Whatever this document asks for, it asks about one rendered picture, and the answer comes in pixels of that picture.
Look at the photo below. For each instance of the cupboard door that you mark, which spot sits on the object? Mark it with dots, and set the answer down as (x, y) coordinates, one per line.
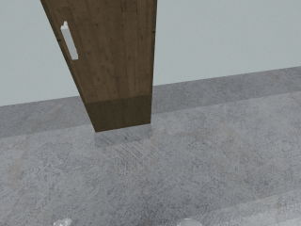
(113, 43)

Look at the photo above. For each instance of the handle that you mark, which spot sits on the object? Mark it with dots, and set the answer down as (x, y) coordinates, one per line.
(69, 41)

